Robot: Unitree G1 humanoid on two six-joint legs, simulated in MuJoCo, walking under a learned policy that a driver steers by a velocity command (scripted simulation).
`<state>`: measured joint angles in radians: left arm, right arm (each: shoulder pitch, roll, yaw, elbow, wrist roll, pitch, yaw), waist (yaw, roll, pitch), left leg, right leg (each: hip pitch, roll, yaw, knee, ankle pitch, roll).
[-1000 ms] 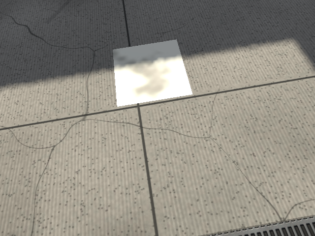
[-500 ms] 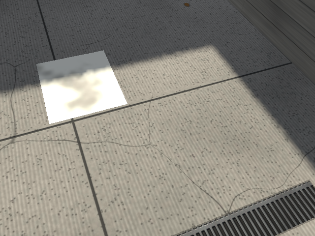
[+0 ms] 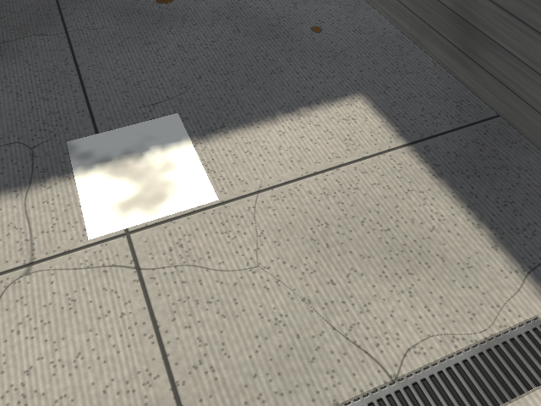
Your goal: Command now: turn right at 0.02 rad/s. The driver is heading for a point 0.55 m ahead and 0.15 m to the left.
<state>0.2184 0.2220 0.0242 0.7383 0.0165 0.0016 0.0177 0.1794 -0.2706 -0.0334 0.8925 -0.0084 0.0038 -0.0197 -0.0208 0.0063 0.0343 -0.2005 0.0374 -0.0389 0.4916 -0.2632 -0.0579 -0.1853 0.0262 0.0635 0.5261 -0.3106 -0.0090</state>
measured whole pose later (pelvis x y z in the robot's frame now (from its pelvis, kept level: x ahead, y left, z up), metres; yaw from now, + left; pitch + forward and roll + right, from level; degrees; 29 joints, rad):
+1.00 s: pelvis +0.38 -0.01 +0.01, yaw +5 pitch -1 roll -2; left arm 0.26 0.25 0.06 0.88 0.01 -0.12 -0.03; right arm 0.25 -0.30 -0.06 0.87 0.03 -0.05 -0.02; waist 0.02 0.05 0.05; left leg -0.58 0.11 -0.08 1.11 -0.25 0.03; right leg -0.14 0.07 -0.13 0.30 -0.15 -0.07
